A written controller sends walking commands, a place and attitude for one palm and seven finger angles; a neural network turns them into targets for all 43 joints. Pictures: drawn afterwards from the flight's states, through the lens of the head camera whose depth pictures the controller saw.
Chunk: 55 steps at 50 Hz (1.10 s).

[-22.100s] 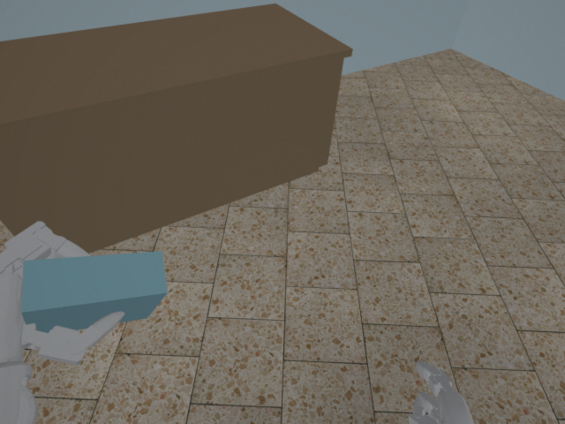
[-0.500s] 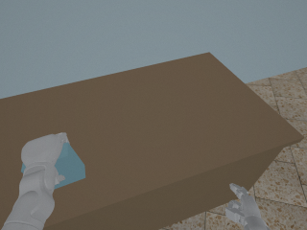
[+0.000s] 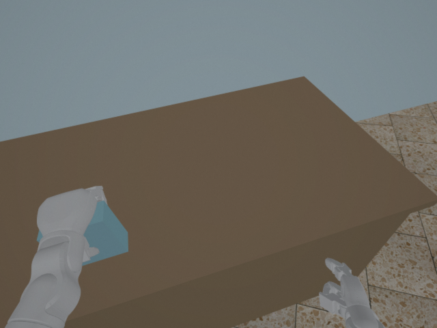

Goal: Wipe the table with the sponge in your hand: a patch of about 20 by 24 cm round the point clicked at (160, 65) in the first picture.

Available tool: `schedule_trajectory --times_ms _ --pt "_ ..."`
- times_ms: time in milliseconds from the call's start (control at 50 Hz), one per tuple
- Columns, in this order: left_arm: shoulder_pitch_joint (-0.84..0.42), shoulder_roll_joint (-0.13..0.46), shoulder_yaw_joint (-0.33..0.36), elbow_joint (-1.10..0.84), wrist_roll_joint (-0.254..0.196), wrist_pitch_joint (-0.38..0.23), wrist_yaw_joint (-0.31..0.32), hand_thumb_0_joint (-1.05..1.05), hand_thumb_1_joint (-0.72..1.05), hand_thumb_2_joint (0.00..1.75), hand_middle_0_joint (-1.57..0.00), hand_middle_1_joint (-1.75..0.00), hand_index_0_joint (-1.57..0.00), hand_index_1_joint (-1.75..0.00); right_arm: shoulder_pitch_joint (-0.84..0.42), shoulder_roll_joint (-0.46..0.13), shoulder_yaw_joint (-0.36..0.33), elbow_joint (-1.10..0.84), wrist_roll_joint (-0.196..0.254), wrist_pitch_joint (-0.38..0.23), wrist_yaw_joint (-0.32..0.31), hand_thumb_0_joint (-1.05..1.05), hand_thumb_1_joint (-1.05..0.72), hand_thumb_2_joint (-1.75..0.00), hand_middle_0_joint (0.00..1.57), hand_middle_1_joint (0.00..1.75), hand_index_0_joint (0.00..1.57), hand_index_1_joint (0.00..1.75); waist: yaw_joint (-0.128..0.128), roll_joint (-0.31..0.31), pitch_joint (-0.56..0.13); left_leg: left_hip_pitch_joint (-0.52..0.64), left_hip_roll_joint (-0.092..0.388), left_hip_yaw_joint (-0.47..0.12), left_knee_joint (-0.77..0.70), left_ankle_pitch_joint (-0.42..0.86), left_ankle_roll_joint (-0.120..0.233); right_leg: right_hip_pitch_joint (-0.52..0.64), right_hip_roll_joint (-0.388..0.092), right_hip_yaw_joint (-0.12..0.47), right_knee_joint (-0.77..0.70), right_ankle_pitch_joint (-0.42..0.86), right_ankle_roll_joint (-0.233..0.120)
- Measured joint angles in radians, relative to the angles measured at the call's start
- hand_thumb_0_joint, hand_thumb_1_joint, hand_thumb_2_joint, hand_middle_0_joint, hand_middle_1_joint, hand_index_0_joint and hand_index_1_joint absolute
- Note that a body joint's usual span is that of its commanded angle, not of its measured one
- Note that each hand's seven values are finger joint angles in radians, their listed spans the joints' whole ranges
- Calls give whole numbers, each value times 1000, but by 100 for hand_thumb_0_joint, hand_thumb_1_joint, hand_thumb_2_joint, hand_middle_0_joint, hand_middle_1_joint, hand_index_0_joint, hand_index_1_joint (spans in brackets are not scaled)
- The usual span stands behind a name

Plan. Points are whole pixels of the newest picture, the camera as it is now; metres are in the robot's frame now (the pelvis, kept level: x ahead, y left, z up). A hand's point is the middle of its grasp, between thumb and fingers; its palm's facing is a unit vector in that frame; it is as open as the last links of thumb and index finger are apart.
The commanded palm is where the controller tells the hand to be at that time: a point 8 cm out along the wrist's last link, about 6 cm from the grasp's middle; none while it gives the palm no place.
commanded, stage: move the sponge above the wiping area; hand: left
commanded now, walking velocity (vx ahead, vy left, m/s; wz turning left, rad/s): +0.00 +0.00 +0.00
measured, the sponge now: (92, 240) +0.24 +0.30 +0.01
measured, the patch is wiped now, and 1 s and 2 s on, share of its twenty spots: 0.00 0.00 0.05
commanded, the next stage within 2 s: lower the sponge onto the table in 0.02 s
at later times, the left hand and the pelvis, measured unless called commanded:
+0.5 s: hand (86, 229) +0.24 +0.30 +0.06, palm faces -0.01 -0.08 -1.00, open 9.3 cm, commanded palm +0.21 +0.29 +0.12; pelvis +0.00 +0.00 +0.00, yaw +0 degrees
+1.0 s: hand (92, 237) +0.24 +0.29 +0.03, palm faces -0.06 -0.09 -0.99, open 9.3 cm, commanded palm +0.21 +0.29 +0.09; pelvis +0.00 -0.01 +0.00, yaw +0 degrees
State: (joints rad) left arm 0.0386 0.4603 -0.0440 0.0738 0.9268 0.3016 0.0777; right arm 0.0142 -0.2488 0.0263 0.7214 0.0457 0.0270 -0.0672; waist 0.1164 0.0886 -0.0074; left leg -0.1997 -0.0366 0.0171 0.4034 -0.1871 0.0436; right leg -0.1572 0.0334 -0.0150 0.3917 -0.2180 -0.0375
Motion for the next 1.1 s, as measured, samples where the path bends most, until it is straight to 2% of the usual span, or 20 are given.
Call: schedule_trajectory --times_ms 160,340,560,660,840,940,1100 --pt "27 2 -1 -15 -9 47 -15 0 -43 105 -81 -139 -82 -139 -2 -6 6 -3 3 15 3 1 -90 -90 21 30 20 30 -1 3 4 13 0 0 -5 3 0 12 1 1 -3 2 0" --pt "5 0 -21 1 5 1 -10 0 -43 105 -81 -139 -82 -139 -2 -10 -2 5 0 -3 -11 1 -90 -90 20 30 20 30 12 -2 13 11 3 -6 0 5 -3 13 4 -4 -3 5 -4" --pt "-16 -9 -15 36 -2 45 -3 0 -43 105 -81 -139 -82 -139 -7 -7 5 4 7 9 -1 1 -90 -90 20 30 20 30 -4 1 2 8 6 -2 -6 8 -6 5 7 1 -2 6 -7" --pt "-14 -2 -8 69 2 29 -16 0 -43 105 -81 -139 -82 -139 2 -10 2 3 6 9 -7 1 -90 -90 20 30 20 30 -7 -5 5 -1 10 -3 4 1 -8 -1 11 0 2 3 -10" --pt "4 -13 -1 75 14 -28 27 0 -43 105 -81 -139 -82 -139 23 -17 -20 12 1 -9 -8 1 -90 -90 20 30 20 30 -2 -10 1 -20 13 -3 22 -11 -10 -18 14 1 14 -6 -12" --pt "29 -26 0 61 11 -12 52 0 -43 105 -81 -139 -82 -139 23 -15 -23 12 2 -6 0 1 -90 -90 20 30 20 30 -7 -8 -9 -23 12 2 25 -16 -9 -24 14 6 21 -11 -10" --pt "28 -34 -12 94 12 9 55 0 -43 105 -81 -139 -82 -139 17 -10 -20 8 6 -1 -1 1 -90 -90 20 30 20 30 -8 -13 -14 -31 11 -2 35 -21 -9 -29 13 2 30 -17 -10"
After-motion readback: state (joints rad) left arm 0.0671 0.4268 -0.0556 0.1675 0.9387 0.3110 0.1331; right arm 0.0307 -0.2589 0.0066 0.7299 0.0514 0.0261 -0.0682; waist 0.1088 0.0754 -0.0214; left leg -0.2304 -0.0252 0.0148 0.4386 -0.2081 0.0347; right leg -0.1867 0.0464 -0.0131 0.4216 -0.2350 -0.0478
